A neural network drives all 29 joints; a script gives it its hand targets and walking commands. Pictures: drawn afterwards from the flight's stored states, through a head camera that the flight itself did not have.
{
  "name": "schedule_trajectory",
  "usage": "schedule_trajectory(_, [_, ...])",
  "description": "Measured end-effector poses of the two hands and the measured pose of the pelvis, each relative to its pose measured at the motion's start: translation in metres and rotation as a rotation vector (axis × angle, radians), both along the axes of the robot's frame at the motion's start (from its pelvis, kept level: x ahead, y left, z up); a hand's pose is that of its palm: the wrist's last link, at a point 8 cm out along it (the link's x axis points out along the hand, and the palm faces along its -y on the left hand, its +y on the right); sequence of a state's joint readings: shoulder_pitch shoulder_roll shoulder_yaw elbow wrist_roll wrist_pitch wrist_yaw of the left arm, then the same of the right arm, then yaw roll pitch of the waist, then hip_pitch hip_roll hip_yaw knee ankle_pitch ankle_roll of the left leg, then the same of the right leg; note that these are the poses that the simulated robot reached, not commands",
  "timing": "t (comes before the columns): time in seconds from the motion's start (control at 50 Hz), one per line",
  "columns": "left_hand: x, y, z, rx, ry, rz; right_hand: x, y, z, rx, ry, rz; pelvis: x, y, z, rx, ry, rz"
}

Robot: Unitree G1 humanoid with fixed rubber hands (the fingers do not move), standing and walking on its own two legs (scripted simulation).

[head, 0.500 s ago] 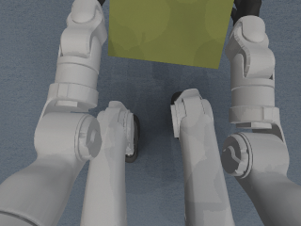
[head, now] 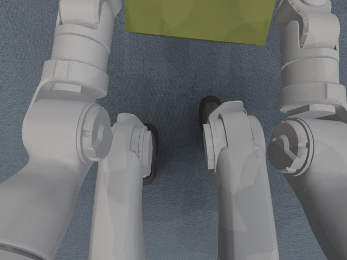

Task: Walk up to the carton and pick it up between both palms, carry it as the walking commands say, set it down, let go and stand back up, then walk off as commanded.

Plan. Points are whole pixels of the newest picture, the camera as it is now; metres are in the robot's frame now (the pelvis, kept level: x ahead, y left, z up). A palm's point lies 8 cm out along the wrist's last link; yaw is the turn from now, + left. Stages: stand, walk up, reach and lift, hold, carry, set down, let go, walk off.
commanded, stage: set down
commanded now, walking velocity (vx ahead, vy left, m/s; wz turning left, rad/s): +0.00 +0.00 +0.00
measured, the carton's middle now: out of the picture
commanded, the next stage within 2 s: none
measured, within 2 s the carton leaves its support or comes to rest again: rests again in 1.50 s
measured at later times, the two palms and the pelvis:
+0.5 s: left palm out of the picture +0.59 +0.05 -0.19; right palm out of the picture +0.54 -0.23 -0.20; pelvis +0.01 -0.01 -0.05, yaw +0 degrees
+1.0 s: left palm out of the picture +0.58 +0.05 -0.20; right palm out of the picture +0.52 -0.24 -0.21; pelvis +0.01 +0.00 -0.06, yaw +0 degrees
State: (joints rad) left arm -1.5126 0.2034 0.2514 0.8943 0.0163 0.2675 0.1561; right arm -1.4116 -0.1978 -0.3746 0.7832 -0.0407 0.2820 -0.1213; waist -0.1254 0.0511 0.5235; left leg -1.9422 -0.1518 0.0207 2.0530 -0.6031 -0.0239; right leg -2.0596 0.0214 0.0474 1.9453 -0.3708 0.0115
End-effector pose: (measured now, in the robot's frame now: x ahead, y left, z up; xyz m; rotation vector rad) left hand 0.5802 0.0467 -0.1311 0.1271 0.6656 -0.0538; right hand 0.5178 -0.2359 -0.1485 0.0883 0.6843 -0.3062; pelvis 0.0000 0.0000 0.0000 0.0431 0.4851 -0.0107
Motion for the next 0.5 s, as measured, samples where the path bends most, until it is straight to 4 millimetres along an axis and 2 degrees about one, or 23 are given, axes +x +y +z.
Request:
schedule_trajectory(0.1, [-0.004, -0.006, -0.034, 0.014, 0.052, -0.028, -0.01, -0.005, -0.033, -0.047, 0.084, 0.043, 0.006, 0.001, -0.014, 0.008, 0.02, 0.004])
schedule_trajectory(0.24, [-0.013, -0.021, -0.055, -0.013, 0.074, -0.029, -0.021, -0.019, -0.046, -0.016, 0.097, -0.015, 0.008, -0.001, -0.025, 0.011, 0.018, -0.015])
schedule_trajectory(0.34, [-0.006, -0.016, -0.055, -0.01, 0.062, -0.014, -0.008, -0.017, -0.047, -0.034, 0.09, 0.019, 0.005, -0.005, -0.034, 0.006, 0.008, -0.011])
schedule_trajectory(0.5, [0.014, 0.007, -0.054, 0.016, 0.042, -0.007, 0.022, 0.003, -0.049, -0.026, 0.072, 0.059, 0.01, -0.007, -0.045, -0.011, 0.008, 0.006])
